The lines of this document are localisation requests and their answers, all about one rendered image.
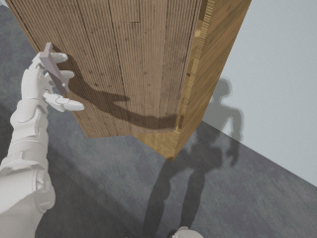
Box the robot right shin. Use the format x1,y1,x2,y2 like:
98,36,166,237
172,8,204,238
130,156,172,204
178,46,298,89
176,226,188,233

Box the robot left upper arm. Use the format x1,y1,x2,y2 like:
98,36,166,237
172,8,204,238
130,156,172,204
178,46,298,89
0,169,55,238

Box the robot left hand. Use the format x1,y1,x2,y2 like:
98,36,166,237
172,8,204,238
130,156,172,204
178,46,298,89
21,52,84,112

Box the robot left forearm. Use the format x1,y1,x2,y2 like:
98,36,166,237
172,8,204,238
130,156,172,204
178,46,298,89
0,98,49,178

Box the cupboard door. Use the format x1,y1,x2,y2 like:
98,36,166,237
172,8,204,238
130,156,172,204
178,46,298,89
4,0,202,139

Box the handle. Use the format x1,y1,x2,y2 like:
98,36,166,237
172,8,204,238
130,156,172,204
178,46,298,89
39,42,69,95

